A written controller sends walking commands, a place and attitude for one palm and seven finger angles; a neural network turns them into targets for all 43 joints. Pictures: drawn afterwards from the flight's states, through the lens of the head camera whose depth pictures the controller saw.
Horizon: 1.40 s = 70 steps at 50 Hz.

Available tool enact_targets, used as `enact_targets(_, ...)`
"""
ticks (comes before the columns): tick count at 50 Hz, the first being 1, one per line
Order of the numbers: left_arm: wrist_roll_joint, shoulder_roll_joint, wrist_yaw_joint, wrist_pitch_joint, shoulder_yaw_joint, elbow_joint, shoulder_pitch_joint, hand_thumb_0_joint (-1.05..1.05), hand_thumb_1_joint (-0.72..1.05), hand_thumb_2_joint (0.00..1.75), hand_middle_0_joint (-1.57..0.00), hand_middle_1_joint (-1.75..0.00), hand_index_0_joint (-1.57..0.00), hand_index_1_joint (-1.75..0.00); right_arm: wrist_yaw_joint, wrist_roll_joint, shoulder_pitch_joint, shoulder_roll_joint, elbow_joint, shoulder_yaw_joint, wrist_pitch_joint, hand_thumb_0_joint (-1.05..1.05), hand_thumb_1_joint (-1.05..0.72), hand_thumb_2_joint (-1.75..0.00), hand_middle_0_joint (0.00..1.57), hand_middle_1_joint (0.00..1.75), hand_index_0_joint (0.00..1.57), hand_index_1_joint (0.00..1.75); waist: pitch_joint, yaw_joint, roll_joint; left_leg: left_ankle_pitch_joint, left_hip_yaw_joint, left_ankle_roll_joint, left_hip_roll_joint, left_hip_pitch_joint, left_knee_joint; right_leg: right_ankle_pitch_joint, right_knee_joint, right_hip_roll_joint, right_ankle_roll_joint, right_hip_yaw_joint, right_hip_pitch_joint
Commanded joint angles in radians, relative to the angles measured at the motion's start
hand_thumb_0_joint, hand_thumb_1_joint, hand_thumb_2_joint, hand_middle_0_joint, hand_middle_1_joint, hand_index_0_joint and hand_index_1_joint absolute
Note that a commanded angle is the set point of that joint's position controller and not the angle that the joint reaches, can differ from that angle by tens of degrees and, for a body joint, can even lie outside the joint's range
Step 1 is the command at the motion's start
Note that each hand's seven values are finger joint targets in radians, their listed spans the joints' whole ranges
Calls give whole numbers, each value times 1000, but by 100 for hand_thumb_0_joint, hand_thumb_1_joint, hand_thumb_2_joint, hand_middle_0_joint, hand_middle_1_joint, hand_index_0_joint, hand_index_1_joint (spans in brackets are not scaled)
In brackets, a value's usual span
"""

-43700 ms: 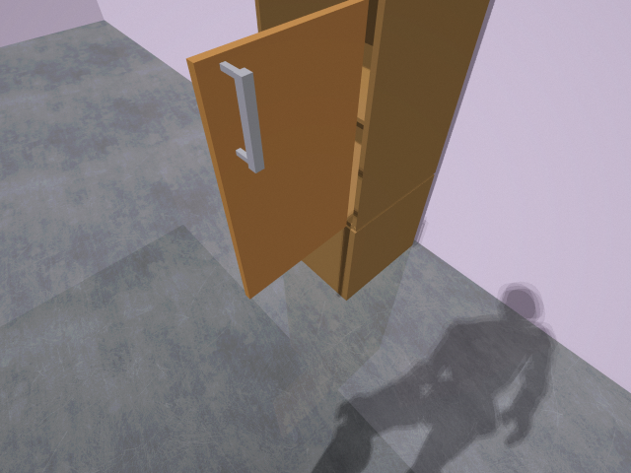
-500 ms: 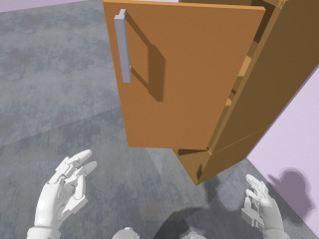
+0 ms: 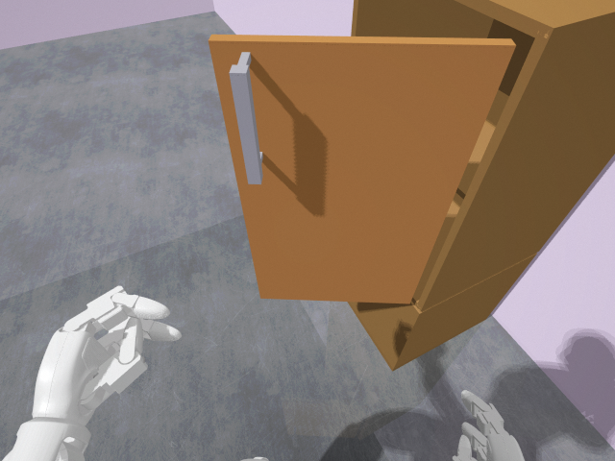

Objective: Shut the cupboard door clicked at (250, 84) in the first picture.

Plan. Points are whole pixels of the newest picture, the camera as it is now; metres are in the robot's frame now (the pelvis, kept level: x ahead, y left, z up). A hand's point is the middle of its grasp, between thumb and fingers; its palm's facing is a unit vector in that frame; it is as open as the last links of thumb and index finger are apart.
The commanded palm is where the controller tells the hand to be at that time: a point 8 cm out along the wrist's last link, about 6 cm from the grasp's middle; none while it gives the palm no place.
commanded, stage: raise the hand and make a fist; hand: left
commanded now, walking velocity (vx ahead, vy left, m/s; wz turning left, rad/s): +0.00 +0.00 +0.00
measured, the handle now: (250, 123) +0.48 +0.12 +0.20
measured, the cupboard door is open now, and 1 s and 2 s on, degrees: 61 61 61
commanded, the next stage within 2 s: bring the fist close to the handle in 1.06 s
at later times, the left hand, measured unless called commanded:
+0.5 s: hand (114, 297) +0.23 +0.21 +0.17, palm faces +0.06 -1.00 -0.05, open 3.1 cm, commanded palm +0.20 +0.25 +0.18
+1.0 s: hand (113, 279) +0.23 +0.20 +0.20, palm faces +0.07 -1.00 -0.05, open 3.1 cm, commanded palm +0.21 +0.24 +0.20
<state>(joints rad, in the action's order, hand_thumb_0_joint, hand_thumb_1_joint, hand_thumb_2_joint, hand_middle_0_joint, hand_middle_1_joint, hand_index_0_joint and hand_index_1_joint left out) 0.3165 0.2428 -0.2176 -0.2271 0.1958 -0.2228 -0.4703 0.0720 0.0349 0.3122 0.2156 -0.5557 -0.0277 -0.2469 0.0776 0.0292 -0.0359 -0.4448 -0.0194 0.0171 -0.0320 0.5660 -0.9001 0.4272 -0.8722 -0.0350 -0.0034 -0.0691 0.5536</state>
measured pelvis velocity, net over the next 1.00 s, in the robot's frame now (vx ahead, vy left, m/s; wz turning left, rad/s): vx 0.01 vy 0.00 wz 0.00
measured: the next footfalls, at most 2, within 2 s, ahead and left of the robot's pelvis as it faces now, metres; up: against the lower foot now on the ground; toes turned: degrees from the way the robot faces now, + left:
none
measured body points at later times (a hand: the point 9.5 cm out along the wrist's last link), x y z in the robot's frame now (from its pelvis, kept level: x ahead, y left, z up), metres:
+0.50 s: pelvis +0.01 +0.01 +0.03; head +0.00 +0.00 +0.48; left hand +0.22 +0.26 +0.18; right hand +0.22 -0.19 -0.03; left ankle +0.01 +0.13 -0.69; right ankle +0.01 -0.12 -0.69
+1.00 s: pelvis +0.01 +0.00 +0.04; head -0.03 -0.01 +0.49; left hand +0.22 +0.25 +0.20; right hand +0.20 -0.21 -0.02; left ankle +0.01 +0.13 -0.69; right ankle +0.01 -0.12 -0.69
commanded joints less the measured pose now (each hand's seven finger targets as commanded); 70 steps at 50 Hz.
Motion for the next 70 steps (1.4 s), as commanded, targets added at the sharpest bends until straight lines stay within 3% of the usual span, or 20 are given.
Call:
enact_targets(1, 7, 114, -14, -60, 41, -231, 83, 0, 90, 90, -99, -116, -99, -116, 7, 7, -119, 135, 177, 47, -86, 0, -90, -90, 20, 30, 20, 30, 116, 4, 18, 213, -4, -34, 45, -75, 171, -185, 163, 35, 12, 22, -130)
enact_targets(5, 4, 156, -5, -19, 72, -265, 125, 0, 90, 90, -106, -124, -106, -124, 13, 11, -123, 140, 166, 41, -93, 0, -90, -90, 20, 30, 20, 30, 105, 14, -6, 221, -10, -35, 43, -117, 210, -203, 185, 39, 16, 9, -164)
enact_targets(12, 5, 137, 13, 68, 68, -310, 173, 0, 90, 90, -119, -138, -119, -138, 7, 17, -133, 131, 163, 26, -92, 0, -90, -90, 20, 30, 20, 30, 99, 22, -40, 306, -3, -30, 40, -202, 273, -320, 217, 44, 15, -17, -233)
enact_targets(25, 7, 202, 4, 270, 128, -302, 396, 0, 90, 90, -130, -150, -130, -150, 16, 29, -194, 132, 137, -1, -69, 0, -90, -90, 20, 30, 20, 30, 58, 32, 18, 330, 2, -40, 41, -313, 376, -339, 348, 44, 12, -12, -339)
enact_targets(29, 8, 190, 0, 318, 115, -325, 474, 0, 90, 90, -130, -150, -130, -150, 16, 33, -218, 122, 135, -10, -65, 0, -90, -90, 20, 30, 20, 30, 69, 36, -41, 360, 7, -37, 44, -359, 403, -368, 365, 41, 15, -17, -365)
enact_targets(34, 16, 195, 1, 381, 139, -287, 492, 0, 90, 90, -130, -150, -130, -150, 14, 36, -240, 124, 128, -13, -57, 0, -90, -90, 20, 30, 20, 30, 62, 44, 1, 362, 9, -38, 46, -378, 426, -367, 390, 39, 12, -19, -387)
enact_targets(35, 18, 212, 1, 396, 164, -250, 445, 0, 90, 90, -130, -150, -130, -150, 13, 37, -239, 131, 125, -10, -53, 0, -90, -90, 20, 30, 20, 30, 57, 49, 51, 354, 10, -40, 44, -368, 424, -354, 403, 39, 9, -13, -392)
enact_targets(37, 19, 165, -6, 416, 122, -261, 454, 0, 90, 90, -130, -150, -130, -150, 9, 42, -247, 126, 131, -11, -43, 0, -90, -90, 20, 30, 20, 30, 27, 41, 31, 338, 18, -39, 46, -363, 428, -336, 408, 36, 7, -13, -373)
enact_targets(39, 13, 175, 1, 425, 127, -286, 467, 0, 90, 90, -130, -150, -130, -150, 9, 40, -250, 127, 140, -9, -37, 0, -90, -90, 20, 30, 20, 30, 30, 43, 0, 327, 21, -39, 50, -372, 431, -323, 412, 36, 7, -10, -371)
enact_targets(40, 7, 211, 11, 420, 154, -290, 452, 0, 90, 90, -130, -150, -130, -150, 8, 38, -250, 133, 138, -6, -34, 0, -90, -90, 20, 30, 20, 30, 34, 44, 45, 326, 22, -41, 44, -369, 425, -311, 422, 34, 5, 0, -377)
enact_targets(44, -8, 188, 32, 383, 130, -358, 504, 0, 90, 90, -130, -150, -130, -150, 8, 32, -245, 123, 143, -7, -38, 0, -90, -90, 20, 30, 20, 30, 59, 39, -31, 340, 24, -38, 48, -400, 432, -324, 408, 38, 9, -10, -376)
enact_targets(45, -12, 224, 40, 373, 156, -352, 493, 0, 90, 90, -130, -150, -130, -150, 10, 29, -242, 130, 135, -5, -40, 0, -90, -90, 20, 30, 20, 30, 44, 39, 6, 331, 22, -39, 43, -390, 429, -310, 420, 38, 7, -2, -376)
enact_targets(46, -16, 185, 40, 365, 125, -354, 499, 0, 90, 90, -130, -150, -130, -150, 9, 29, -244, 123, 136, -6, -41, 0, -90, -90, 20, 30, 20, 30, 47, 35, -1, 328, 27, -40, 44, -394, 433, -303, 419, 37, 6, -4, -376)
enact_targets(50, -22, 212, 46, 361, 139, -318, 482, 0, 90, 90, -130, -150, -130, -150, 15, 29, -237, 131, 120, -4, -44, 0, -90, -90, 20, 30, 20, 30, 12, 35, -18, 287, 25, -38, 43, -388, 441, -254, 440, 38, 7, 1, -360)
enact_targets(52, -23, 173, 41, 370, 102, -316, 489, 0, 90, 90, -130, -150, -130, -150, 16, 33, -244, 125, 124, -7, -44, 0, -90, -90, 20, 30, 20, 30, -2, 30, -29, 264, 24, -37, 44, -387, 451, -220, 446, 37, 7, -2, -352)
enact_targets(56, -15, 178, 35, 373, 115, -318, 478, 0, 90, 90, -130, -150, -130, -150, 17, 30, -249, 128, 124, -7, -48, 0, -90, -90, 20, 30, 20, 30, 21, 34, 21, 272, 22, -42, 44, -389, 450, -222, 445, 35, 4, -2, -366)
enact_targets(58, -11, 181, 33, 372, 117, -322, 487, 0, 90, 90, -130, -150, -130, -150, 18, 31, -250, 128, 124, -7, -50, 0, -90, -90, 20, 30, 20, 30, 24, 35, -10, 266, 22, -39, 46, -395, 450, -218, 442, 36, 5, -3, -361)
enact_targets(63, -31, 116, 59, 367, 16, -258, 669, 0, 90, 90, -130, -150, -130, -150, 29, 34, -243, 128, 95, -8, -62, 0, -90, -90, 20, 30, 20, 30, -21, 0, 12, 197, 14, -42, 46, -395, 449, -143, 459, 37, -2, 2, -304)
enact_targets(65, -48, 164, 76, 367, 45, -235, 675, 0, 90, 90, -130, -150, -130, -150, 32, 29, -242, 135, 89, -4, -63, 0, -90, -90, 20, 30, 20, 30, -1, 10, 52, 205, 12, -46, 42, -393, 449, -145, 460, 34, 0, 9, -319)
enact_targets(70, -71, 146, 103, 382, 33, -183, 726, 0, 90, 90, -130, -150, -130, -150, 21, 26, -253, 126, 90, -8, -43, 0, -90, -90, 20, 30, 20, 30, 56, 22, 16, 261, 22, -41, 43, -405, 450, -206, 442, 29, 5, 9, -357)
